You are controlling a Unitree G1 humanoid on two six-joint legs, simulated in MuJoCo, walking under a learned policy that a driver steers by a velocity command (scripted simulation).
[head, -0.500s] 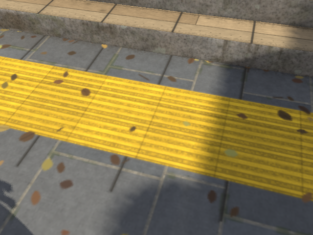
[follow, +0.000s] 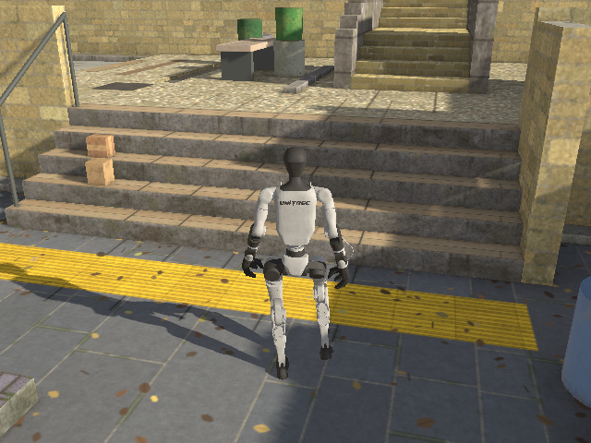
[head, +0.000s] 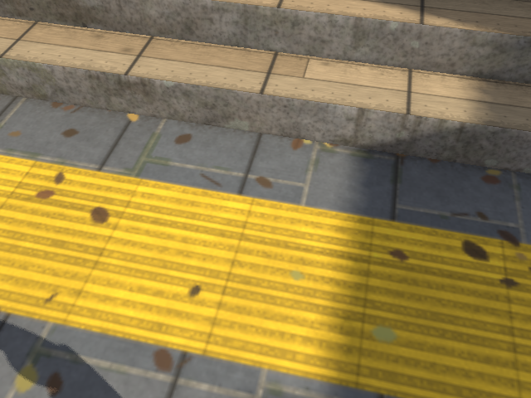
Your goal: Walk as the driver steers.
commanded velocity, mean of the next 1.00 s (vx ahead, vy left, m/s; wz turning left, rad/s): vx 0.50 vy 0.00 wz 0.18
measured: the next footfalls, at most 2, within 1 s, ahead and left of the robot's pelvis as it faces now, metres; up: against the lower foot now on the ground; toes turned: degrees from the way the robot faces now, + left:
right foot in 0.30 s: +0.34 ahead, -0.17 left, +0.00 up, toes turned -2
left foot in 0.88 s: +0.64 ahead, +0.08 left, +0.00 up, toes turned +12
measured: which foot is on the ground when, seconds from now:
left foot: down 0.00-0.32, up 0.34-0.86, down 0.88-1.00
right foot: up 0.00-0.28, down 0.30-0.90, up 0.92-1.00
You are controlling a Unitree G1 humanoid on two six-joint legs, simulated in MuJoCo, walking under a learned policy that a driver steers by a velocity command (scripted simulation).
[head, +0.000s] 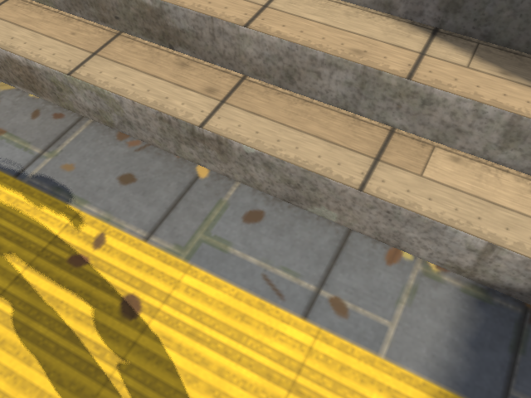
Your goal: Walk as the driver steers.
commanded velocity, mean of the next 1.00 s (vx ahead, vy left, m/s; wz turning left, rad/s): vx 0.38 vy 0.00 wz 0.42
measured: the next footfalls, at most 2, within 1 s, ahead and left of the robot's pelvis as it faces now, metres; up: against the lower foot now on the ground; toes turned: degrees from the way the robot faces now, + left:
right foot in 0.36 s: +0.40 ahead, -0.11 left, +0.00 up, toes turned +16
left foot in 0.82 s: +0.52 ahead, +0.20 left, +0.00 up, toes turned +23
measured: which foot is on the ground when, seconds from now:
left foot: down 0.00-0.38, up 0.40-0.80, down 0.82-1.00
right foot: up 0.00-0.34, down 0.36-0.84, up 0.86-1.00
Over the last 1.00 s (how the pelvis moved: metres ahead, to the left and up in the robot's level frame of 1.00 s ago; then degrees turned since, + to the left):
0.55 0.00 -0.01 14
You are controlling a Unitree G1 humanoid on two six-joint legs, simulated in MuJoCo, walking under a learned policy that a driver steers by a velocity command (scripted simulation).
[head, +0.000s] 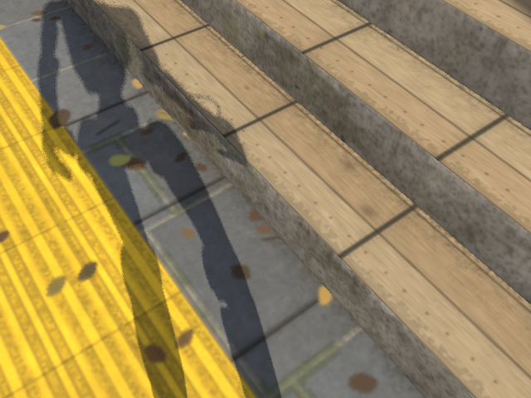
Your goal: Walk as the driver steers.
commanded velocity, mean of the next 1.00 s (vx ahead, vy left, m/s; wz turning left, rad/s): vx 0.10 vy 0.00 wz -0.03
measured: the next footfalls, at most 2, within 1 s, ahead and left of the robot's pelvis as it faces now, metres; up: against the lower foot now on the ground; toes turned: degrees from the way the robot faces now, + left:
right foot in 0.16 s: +0.07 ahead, -0.15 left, +0.00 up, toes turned -1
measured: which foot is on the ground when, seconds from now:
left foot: down 0.00-1.00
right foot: up 0.00-0.14, down 0.16-0.76, up 0.78-1.00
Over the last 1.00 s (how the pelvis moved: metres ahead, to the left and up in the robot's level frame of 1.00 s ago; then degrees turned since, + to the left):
0.44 0.06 0.00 24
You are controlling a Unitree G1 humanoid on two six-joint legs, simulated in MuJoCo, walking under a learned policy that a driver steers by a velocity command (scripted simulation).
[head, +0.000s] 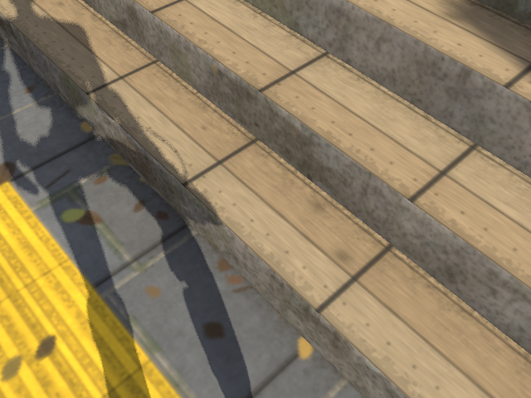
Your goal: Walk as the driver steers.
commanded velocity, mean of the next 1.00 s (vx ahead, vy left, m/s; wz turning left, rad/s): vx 0.10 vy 0.00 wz -0.53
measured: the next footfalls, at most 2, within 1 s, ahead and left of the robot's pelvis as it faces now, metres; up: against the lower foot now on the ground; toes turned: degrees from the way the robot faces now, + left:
right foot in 0.16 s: +0.14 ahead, -0.10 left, +0.00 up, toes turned -6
left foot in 0.64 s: +0.18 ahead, +0.10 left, +0.00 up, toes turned -28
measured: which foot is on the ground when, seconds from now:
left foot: down 0.00-0.16, up 0.18-0.62, down 0.64-1.00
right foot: up 0.00-0.14, down 0.16-0.64, up 0.66-1.00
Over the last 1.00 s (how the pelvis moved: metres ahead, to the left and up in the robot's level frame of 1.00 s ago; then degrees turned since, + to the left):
0.15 0.00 0.01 -4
